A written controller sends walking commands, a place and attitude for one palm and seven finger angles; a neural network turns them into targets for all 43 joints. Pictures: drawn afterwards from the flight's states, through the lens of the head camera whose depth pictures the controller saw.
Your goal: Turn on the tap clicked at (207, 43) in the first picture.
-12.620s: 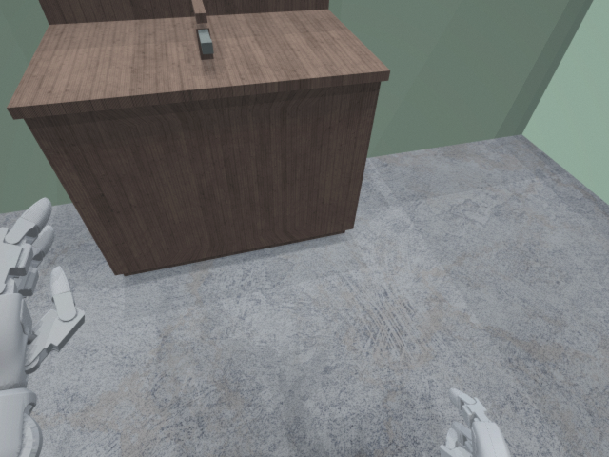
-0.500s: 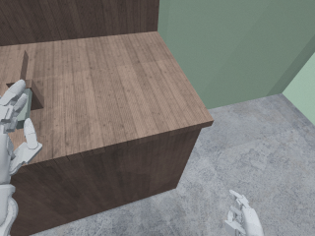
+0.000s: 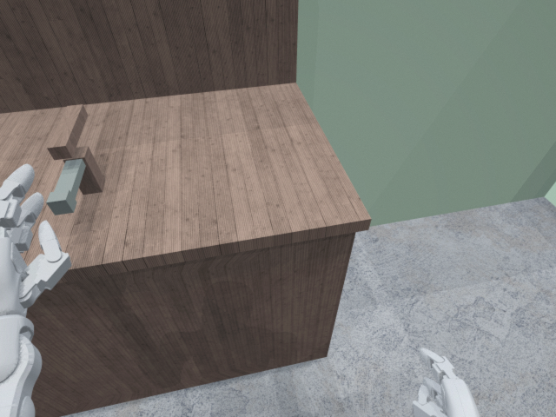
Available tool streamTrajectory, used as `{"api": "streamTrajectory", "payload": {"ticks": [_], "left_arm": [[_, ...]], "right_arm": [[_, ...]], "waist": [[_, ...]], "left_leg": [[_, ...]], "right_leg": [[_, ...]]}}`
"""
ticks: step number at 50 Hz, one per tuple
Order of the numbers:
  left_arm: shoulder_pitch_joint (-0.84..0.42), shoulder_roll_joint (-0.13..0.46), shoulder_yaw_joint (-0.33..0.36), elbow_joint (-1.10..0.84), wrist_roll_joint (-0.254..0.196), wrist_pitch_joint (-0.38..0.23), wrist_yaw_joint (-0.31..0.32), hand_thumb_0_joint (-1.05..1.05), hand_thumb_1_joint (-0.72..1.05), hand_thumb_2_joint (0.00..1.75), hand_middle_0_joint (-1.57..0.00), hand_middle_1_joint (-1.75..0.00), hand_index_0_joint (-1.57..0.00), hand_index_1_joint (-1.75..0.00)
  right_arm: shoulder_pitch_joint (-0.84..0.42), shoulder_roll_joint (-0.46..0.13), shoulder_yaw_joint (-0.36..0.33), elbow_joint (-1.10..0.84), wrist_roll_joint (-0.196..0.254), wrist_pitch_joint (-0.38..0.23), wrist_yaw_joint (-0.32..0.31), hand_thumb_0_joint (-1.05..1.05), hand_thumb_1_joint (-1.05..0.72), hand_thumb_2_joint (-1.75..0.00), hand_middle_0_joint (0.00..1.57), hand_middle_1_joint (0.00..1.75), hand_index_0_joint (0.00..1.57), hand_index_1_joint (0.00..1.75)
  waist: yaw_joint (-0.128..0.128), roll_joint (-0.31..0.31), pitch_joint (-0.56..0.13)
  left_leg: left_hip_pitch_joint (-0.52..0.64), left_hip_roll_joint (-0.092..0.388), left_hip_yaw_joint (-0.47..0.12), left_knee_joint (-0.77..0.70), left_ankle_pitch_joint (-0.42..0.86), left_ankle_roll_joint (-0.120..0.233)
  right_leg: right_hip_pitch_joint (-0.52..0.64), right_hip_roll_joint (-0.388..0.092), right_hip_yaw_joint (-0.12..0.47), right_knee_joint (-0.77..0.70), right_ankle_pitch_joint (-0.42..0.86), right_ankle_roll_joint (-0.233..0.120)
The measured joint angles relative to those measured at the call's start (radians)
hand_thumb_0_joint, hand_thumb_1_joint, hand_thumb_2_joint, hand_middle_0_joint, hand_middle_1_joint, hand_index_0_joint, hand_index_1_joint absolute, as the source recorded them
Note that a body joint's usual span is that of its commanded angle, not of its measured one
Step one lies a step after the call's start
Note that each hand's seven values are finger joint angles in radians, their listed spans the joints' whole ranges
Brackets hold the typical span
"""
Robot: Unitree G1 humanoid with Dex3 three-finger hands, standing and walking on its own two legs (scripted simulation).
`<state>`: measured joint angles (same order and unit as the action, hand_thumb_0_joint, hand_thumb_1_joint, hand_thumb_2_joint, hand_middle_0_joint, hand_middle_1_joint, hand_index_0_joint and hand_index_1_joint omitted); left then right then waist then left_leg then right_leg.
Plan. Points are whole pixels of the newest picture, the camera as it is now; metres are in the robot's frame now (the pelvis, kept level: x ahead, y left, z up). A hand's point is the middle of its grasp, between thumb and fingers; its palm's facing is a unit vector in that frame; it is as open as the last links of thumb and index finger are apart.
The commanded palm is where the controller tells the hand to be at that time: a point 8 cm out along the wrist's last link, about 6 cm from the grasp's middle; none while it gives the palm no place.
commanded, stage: turn the palm inward beside the body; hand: left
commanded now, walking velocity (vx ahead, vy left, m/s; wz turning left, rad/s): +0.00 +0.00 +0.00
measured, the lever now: (62, 202) +0.36 +0.40 +0.11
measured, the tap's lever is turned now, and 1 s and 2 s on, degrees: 0 0 0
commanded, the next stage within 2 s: reach beside the lever's end, fingers flat in 1.68 s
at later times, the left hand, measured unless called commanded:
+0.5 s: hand (86, 261) +0.23 +0.26 +0.16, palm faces +0.47 -0.86 -0.21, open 7.4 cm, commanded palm +0.17 +0.30 +0.18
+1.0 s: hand (82, 282) +0.20 +0.25 +0.16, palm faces +0.49 -0.86 -0.14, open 7.4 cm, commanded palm +0.14 +0.29 +0.17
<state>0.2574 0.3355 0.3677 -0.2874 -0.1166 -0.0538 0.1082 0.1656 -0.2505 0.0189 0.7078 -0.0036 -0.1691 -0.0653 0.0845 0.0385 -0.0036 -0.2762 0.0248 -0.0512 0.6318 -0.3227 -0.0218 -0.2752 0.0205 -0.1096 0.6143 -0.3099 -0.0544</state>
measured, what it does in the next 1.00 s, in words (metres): stands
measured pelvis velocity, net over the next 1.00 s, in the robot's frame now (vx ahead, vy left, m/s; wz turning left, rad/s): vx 0.01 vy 0.02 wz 0.00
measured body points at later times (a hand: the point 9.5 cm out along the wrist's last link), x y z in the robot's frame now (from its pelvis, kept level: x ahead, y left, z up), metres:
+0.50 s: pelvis +0.03 +0.01 +0.00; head +0.02 +0.00 +0.45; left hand +0.20 +0.31 +0.17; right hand +0.22 -0.21 -0.08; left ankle +0.01 +0.15 -0.73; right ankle +0.02 -0.08 -0.73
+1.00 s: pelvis +0.01 +0.02 +0.00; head -0.01 +0.00 +0.45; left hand +0.17 +0.30 +0.17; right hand +0.22 -0.19 -0.07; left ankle +0.01 +0.15 -0.73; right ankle +0.02 -0.08 -0.73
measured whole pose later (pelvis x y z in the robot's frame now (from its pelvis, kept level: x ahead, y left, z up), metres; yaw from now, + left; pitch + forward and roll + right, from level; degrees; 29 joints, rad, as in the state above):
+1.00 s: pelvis +0.01 +0.02 +0.00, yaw +0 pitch -3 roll +0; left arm 0.46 0.21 0.24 -0.53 -0.18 0.13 0.18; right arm 0.17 -0.22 0.04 0.68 0.00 -0.21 -0.08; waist 0.09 0.05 -0.03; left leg -0.23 0.00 -0.03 0.59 -0.32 -0.01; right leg -0.24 -0.01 -0.09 0.59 -0.31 -0.03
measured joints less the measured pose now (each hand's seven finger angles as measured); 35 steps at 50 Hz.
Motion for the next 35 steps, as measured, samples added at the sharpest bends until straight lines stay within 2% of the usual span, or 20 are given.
{"api": "streamTrajectory", "payload": {"ticks": [5,14,26,35], "left_arm": [[0.032,0.003,-0.015,-0.013,-0.033,0.05,-0.029,0.02,0.9,0.9,-0.21,-0.3,-0.21,-0.3],[0.143,-0.038,-0.013,-0.112,-0.061,0.027,-0.018,0.02,0.89,0.9,-0.21,-0.3,-0.21,-0.3],[0.173,-0.08,-0.063,-0.175,-0.055,0.054,0.011,0.02,0.9,0.9,-0.21,-0.3,-0.21,-0.3],[0.176,-0.095,-0.094,-0.206,-0.059,0.123,0.037,0.02,0.9,0.9,-0.21,-0.3,-0.21,-0.3]], "right_arm": [[-0.017,0.003,-0.009,0.006,0.008,0.0,-0.013,0.01,-0.91,-0.9,0.2,0.3,0.21,0.3],[0.023,-0.001,-0.02,-0.021,0.005,-0.019,0.0,0.01,-0.91,-0.9,0.2,0.3,0.2,0.3],[0.03,0.015,-0.009,-0.029,0.001,-0.041,-0.004,0.01,-0.91,-0.9,0.2,0.3,0.2,0.3],[0.015,0.035,0.015,-0.038,0.001,-0.037,-0.008,0.01,-0.9,-0.9,0.2,0.3,0.21,0.3]], "waist": [[-0.016,0.015,-0.011],[-0.011,0.001,-0.029],[0.004,-0.001,-0.031],[0.004,0.004,-0.033]], "left_leg": [[0.005,0.005,0.005,-0.007,-0.007,-0.006],[0.012,-0.008,0.021,-0.018,-0.027,-0.009],[0.009,-0.025,0.021,-0.004,-0.037,0.008],[0.025,-0.031,0.025,-0.019,-0.021,0.015]], "right_leg": [[-0.001,0.005,0.005,0.0,-0.009,-0.002],[-0.01,-0.009,0.022,0.019,-0.041,0.002],[-0.007,-0.026,0.023,0.023,-0.046,0.018],[0.011,-0.03,0.027,0.003,-0.026,0.025]]}}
